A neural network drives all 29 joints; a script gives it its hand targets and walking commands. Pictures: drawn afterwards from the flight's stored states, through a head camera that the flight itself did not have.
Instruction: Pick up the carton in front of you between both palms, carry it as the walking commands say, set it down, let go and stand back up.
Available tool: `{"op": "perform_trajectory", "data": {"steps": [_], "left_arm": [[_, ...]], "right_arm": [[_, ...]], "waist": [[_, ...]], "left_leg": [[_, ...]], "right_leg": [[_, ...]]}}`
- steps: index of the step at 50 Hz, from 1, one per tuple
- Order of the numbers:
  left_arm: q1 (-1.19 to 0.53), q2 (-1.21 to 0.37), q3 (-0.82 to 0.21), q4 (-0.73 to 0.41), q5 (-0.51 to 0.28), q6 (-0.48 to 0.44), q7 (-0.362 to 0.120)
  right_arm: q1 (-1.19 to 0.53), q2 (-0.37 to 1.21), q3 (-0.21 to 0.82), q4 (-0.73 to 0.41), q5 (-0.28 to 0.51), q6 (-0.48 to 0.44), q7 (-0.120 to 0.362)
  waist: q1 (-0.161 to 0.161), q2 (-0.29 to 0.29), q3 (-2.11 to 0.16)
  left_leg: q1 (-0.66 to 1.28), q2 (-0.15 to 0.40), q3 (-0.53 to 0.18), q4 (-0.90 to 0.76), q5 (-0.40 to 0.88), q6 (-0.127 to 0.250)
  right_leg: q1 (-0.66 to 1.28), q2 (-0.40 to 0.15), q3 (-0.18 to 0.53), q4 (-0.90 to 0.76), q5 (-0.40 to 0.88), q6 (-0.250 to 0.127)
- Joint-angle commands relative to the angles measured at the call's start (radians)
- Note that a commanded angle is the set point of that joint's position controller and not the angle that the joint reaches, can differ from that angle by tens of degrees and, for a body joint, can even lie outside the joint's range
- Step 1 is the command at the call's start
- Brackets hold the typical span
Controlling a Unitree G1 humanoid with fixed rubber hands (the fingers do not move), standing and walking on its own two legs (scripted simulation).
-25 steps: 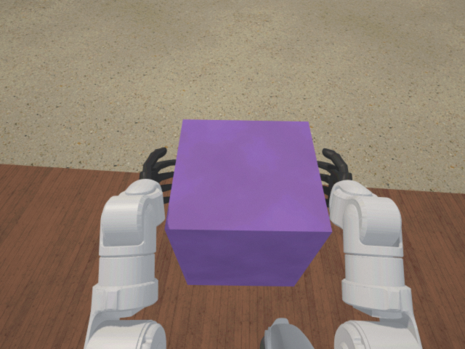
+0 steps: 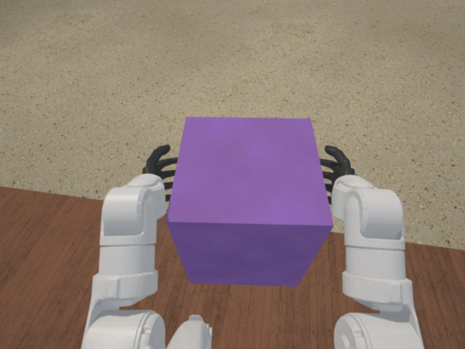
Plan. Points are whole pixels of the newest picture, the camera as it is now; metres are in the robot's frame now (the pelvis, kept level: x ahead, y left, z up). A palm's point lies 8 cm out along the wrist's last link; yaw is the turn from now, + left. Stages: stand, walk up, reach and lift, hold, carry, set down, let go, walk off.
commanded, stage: carry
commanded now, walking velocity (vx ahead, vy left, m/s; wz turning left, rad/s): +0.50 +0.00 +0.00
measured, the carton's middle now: (245, 207) +0.36 +0.02 +0.03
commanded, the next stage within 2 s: none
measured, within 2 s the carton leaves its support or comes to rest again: neither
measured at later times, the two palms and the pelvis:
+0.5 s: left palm (185, 92) +0.66 +0.17 +0.07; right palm (312, 97) +0.64 -0.12 +0.07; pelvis +0.30 +0.05 -0.02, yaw -1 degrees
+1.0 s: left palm (206, 43) +0.94 +0.16 +0.04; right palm (304, 42) +0.96 -0.14 +0.04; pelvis +0.60 +0.00 -0.05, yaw +1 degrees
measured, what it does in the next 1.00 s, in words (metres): goes down: left foot, then right foot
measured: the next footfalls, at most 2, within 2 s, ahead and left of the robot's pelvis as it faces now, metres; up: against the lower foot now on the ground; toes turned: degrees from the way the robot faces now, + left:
left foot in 0.18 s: +0.30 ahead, +0.09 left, -0.02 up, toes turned +3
right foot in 0.72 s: +0.62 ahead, -0.05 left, -0.05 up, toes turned -4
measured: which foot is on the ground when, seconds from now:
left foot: up 0.00-0.16, down 0.18-0.72, up 0.74-1.00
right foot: down 0.00-0.18, up 0.20-0.70, down 0.72-1.00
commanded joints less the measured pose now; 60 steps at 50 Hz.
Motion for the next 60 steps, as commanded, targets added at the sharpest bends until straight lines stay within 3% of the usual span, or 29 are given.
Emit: {"op": "perform_trajectory", "data": {"steps": [1,5,6,8,9,10,11,12,14,15,18,23,28,31,33,34,35,36,37,38,39,41,42,45,50,54,58,59,60], "left_arm": [[-0.689,-1.038,-0.695,-0.120,-0.455,-0.004,-0.259],[-0.634,-1.024,-0.681,-0.030,-0.426,-0.006,-0.270],[-0.629,-1.027,-0.678,-0.005,-0.421,-0.010,-0.272],[-0.640,-1.046,-0.677,0.039,-0.419,-0.020,-0.279],[-0.648,-1.054,-0.678,0.058,-0.416,-0.026,-0.282],[-0.640,-1.074,-0.682,0.081,-0.414,-0.028,-0.285],[-0.664,-1.091,-0.662,0.088,-0.420,-0.025,-0.282],[-0.700,-1.104,-0.675,0.064,-0.421,-0.032,-0.277],[-0.775,-1.135,-0.681,-0.014,-0.435,-0.050,-0.259],[-0.771,-1.139,-0.679,-0.041,-0.431,-0.054,-0.245],[-0.698,-1.120,-0.680,-0.087,-0.404,-0.058,-0.210],[-0.634,-1.064,-0.698,-0.127,-0.358,-0.056,-0.184],[-0.620,-0.990,-0.701,-0.131,-0.337,-0.027,-0.183],[-0.606,-0.956,-0.678,-0.081,-0.321,-0.003,-0.197],[-0.601,-0.941,-0.652,-0.032,-0.315,0.009,-0.208],[-0.589,-0.935,-0.635,-0.002,-0.310,0.011,-0.212],[-0.585,-0.932,-0.618,0.020,-0.307,0.011,-0.218],[-0.571,-0.932,-0.595,0.044,-0.306,0.012,-0.226],[-0.611,-0.904,-0.572,0.075,-0.295,0.011,-0.229],[-0.584,-0.937,-0.568,0.113,-0.310,0.006,-0.234],[-0.608,-0.987,-0.575,0.099,-0.330,-0.002,-0.243],[-0.742,-1.070,-0.620,0.011,-0.396,-0.015,-0.259],[-0.795,-1.103,-0.644,-0.024,-0.429,-0.020,-0.262],[-0.811,-1.134,-0.674,-0.088,-0.472,-0.031,-0.260],[-0.742,-1.096,-0.694,-0.136,-0.473,-0.029,-0.259],[-0.707,-1.043,-0.704,-0.154,-0.466,-0.017,-0.257],[-0.645,-1.000,-0.690,-0.082,-0.438,-0.001,-0.262],[-0.641,-0.997,-0.685,-0.060,-0.433,0.000,-0.263],[-0.640,-0.999,-0.681,-0.037,-0.430,0.000,-0.266]], "right_arm": [[-0.643,1.017,0.681,-0.081,0.373,-0.030,0.184],[-0.605,0.994,0.664,-0.008,0.343,-0.018,0.203],[-0.597,0.992,0.655,0.015,0.337,-0.019,0.209],[-0.569,0.987,0.631,0.067,0.325,-0.026,0.221],[-0.553,0.983,0.614,0.082,0.323,-0.032,0.229],[-0.551,0.977,0.592,0.108,0.325,-0.034,0.236],[-0.553,0.963,0.581,0.130,0.322,-0.046,0.239],[-0.556,1.005,0.597,0.115,0.346,-0.055,0.245],[-0.702,1.083,0.651,-0.002,0.415,-0.072,0.252],[-0.753,1.112,0.678,-0.050,0.453,-0.074,0.253],[-0.772,1.129,0.715,-0.124,0.504,-0.077,0.250],[-0.695,1.084,0.731,-0.138,0.505,-0.067,0.259],[-0.652,1.016,0.721,-0.109,0.484,-0.042,0.263],[-0.614,0.993,0.698,-0.033,0.459,-0.030,0.264],[-0.623,0.996,0.686,0.013,0.451,-0.026,0.266],[-0.634,1.002,0.681,0.035,0.450,-0.025,0.268],[-0.641,1.010,0.676,0.058,0.449,-0.025,0.270],[-0.663,1.008,0.667,0.072,0.447,-0.026,0.270],[-0.684,1.051,0.662,0.104,0.446,-0.019,0.269],[-0.684,1.044,0.646,0.103,0.442,-0.017,0.264],[-0.719,1.063,0.650,0.094,0.444,-0.021,0.260],[-0.771,1.103,0.643,0.048,0.446,-0.039,0.247],[-0.778,1.116,0.642,0.025,0.442,-0.044,0.237],[-0.738,1.130,0.651,-0.021,0.429,-0.053,0.209],[-0.671,1.089,0.679,-0.075,0.400,-0.059,0.186],[-0.660,1.029,0.696,-0.113,0.388,-0.045,0.179],[-0.618,0.978,0.678,-0.055,0.358,-0.017,0.190],[-0.611,0.971,0.669,-0.034,0.351,-0.012,0.195],[-0.604,0.964,0.659,-0.010,0.345,-0.009,0.201]], "waist": [[0.032,-0.103,-0.428],[0.056,-0.124,-0.363],[0.037,-0.138,-0.363],[-0.047,-0.115,-0.424],[-0.082,-0.055,-0.475],[-0.057,0.132,-0.547],[-0.120,0.309,-0.628],[-0.122,0.235,-0.581],[-0.109,0.073,-0.488],[-0.095,0.043,-0.474],[-0.079,0.067,-0.494],[-0.115,0.091,-0.487],[-0.146,0.101,-0.422],[-0.161,0.111,-0.371],[-0.128,0.130,-0.363],[-0.090,0.122,-0.392],[-0.044,0.085,-0.437],[-0.018,-0.011,-0.498],[-0.030,-0.223,-0.582],[0.006,-0.266,-0.597],[0.005,-0.208,-0.526],[-0.019,-0.059,-0.446],[-0.032,-0.043,-0.443],[-0.035,-0.080,-0.460],[0.002,-0.094,-0.465],[0.026,-0.103,-0.437],[0.057,-0.112,-0.375],[0.049,-0.127,-0.365],[0.018,-0.144,-0.378]], "left_leg": [[-0.059,-0.042,0.060,-0.138,0.119,0.010],[0.075,-0.100,0.127,-0.401,0.250,0.043],[0.173,-0.108,0.131,-0.453,0.269,0.062],[0.489,-0.112,0.158,-0.547,0.348,0.080],[0.719,-0.010,0.055,-0.492,0.386,0.080],[0.966,0.244,-0.229,-0.310,0.755,0.104],[1.141,0.360,-0.562,-0.399,0.475,0.296],[1.078,0.304,-0.568,-0.456,0.233,0.290],[0.909,0.230,-0.433,-0.497,0.183,0.231],[0.837,0.219,-0.386,-0.518,0.204,0.217],[0.773,0.191,-0.288,-0.529,0.265,0.202],[0.892,0.153,-0.189,-0.484,0.557,0.189],[0.933,0.083,-0.098,-0.449,0.679,0.151],[0.921,0.063,-0.063,-0.426,0.672,0.137],[0.860,0.064,-0.033,-0.353,0.701,0.109],[0.821,0.055,0.003,-0.252,0.728,0.086],[0.721,0.030,0.042,-0.107,0.616,0.060],[0.500,0.001,0.041,0.095,0.228,0.044],[0.162,-0.114,0.015,0.336,-0.367,0.000],[0.007,-0.142,-0.025,0.485,-0.422,0.006],[-0.040,-0.095,-0.046,0.486,-0.363,0.029],[-0.011,-0.041,-0.043,0.391,-0.251,0.027],[0.037,-0.023,-0.047,0.338,-0.219,0.022],[0.058,-0.007,-0.018,0.234,-0.171,0.004],[-0.079,-0.002,0.021,0.072,-0.033,-0.013],[-0.085,-0.030,0.056,-0.088,0.100,0.004],[0.014,-0.093,0.129,-0.357,0.218,0.030],[0.103,-0.107,0.139,-0.422,0.245,0.049],[0.230,-0.119,0.151,-0.467,0.261,0.067]], "right_leg": [[0.448,-0.217,0.206,-0.030,0.738,-0.080],[0.442,-0.180,0.149,0.011,0.764,-0.055],[0.410,-0.181,0.134,0.046,0.797,-0.036],[0.300,-0.161,0.059,0.251,0.780,0.023],[0.113,-0.136,0.048,0.427,0.512,0.046],[-0.137,-0.073,0.031,0.599,-0.151,0.076],[-0.406,0.045,0.084,0.868,-0.352,0.096],[-0.491,-0.007,0.130,0.911,-0.308,0.067],[-0.510,-0.067,0.129,0.841,-0.188,0.062],[-0.479,-0.088,0.129,0.787,-0.155,0.070],[-0.426,-0.106,0.107,0.686,-0.117,0.090],[-0.555,-0.109,0.068,0.521,0.023,0.102],[-0.517,-0.064,0.011,0.240,0.236,0.084],[-0.415,-0.029,-0.032,0.036,0.351,0.058],[-0.242,-0.015,-0.039,-0.054,0.385,0.023],[-0.104,-0.001,-0.059,-0.094,0.400,0.011],[0.089,-0.024,-0.049,-0.109,0.436,0.007],[0.327,-0.183,0.123,-0.001,0.575,0.005],[0.620,-0.447,0.500,0.088,0.732,-0.145],[0.629,-0.457,0.678,-0.010,0.394,-0.233],[0.534,-0.397,0.633,-0.060,0.241,-0.200],[0.340,-0.344,0.500,-0.105,0.243,-0.139],[0.267,-0.331,0.451,-0.124,0.228,-0.125],[0.239,-0.304,0.362,-0.136,0.289,-0.116],[0.398,-0.275,0.270,-0.079,0.621,-0.098],[0.463,-0.227,0.213,-0.042,0.732,-0.079],[0.482,-0.185,0.158,-0.001,0.783,-0.058],[0.447,-0.182,0.139,0.016,0.814,-0.044],[0.407,-0.184,0.122,0.068,0.866,-0.021]]}}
